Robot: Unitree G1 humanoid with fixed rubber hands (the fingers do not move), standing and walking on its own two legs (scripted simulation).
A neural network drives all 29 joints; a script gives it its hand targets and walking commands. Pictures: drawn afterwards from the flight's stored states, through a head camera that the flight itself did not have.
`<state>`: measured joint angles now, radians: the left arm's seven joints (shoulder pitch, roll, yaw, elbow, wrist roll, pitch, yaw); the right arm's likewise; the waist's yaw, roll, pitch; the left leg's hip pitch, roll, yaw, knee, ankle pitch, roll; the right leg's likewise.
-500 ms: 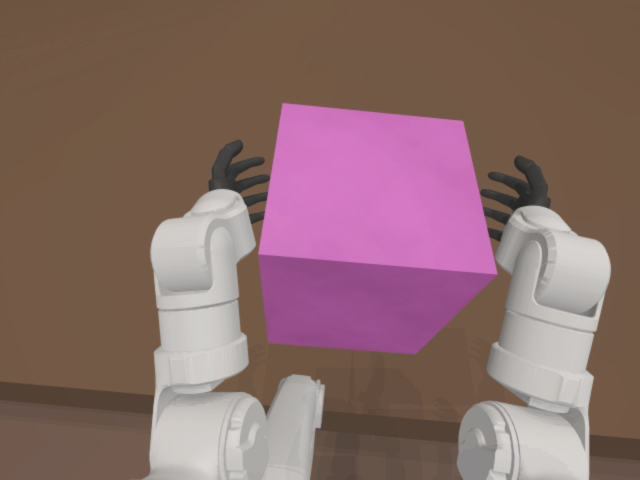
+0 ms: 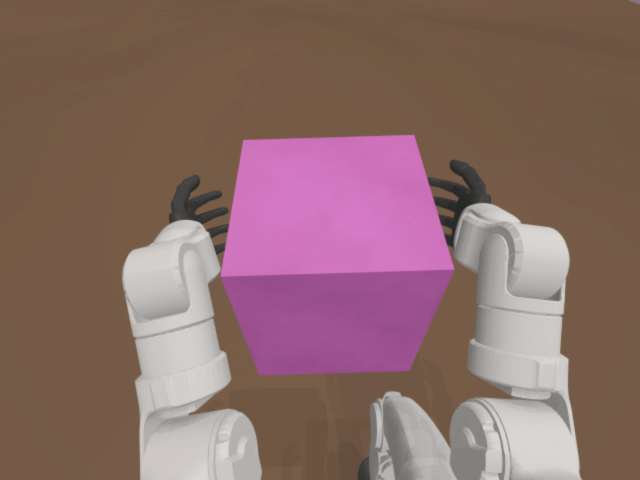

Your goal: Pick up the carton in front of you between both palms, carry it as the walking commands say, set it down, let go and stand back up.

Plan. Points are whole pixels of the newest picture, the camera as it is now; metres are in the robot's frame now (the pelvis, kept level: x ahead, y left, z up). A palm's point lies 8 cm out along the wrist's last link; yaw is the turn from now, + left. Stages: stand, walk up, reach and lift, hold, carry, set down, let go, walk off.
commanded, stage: carry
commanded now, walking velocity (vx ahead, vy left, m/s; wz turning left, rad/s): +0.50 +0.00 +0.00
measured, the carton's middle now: (331, 263) +0.38 -0.01 +0.10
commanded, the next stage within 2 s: none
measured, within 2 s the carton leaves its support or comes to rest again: neither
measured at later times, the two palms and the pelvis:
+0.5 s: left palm (202, 20) +0.67 +0.15 +0.32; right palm (403, 14) +0.66 -0.15 +0.32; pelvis +0.31 +0.03 +0.12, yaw -1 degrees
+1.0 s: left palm (231, 26) +0.91 +0.13 +0.25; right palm (371, 26) +0.93 -0.16 +0.24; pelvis +0.60 -0.01 +0.15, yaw +2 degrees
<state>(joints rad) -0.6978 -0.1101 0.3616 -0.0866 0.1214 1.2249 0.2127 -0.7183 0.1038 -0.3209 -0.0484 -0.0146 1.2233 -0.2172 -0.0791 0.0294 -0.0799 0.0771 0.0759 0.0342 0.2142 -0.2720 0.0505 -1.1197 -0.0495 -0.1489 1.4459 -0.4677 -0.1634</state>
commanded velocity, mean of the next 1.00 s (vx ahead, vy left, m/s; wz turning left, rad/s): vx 0.50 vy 0.00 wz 0.00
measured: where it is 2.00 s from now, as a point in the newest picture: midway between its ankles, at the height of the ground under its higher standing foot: (298, 275)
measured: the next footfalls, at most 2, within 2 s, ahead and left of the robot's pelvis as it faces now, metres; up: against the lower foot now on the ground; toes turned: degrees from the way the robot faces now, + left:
right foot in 0.06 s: +0.26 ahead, -0.10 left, +0.15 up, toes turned -3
left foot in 0.48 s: +0.44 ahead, +0.14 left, +0.15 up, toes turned +2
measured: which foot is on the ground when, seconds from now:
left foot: down 0.00-0.06, up 0.08-0.46, down 0.48-0.88, up 0.90-1.00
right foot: up 0.00-0.04, down 0.06-0.50, up 0.52-0.82, down 0.84-1.00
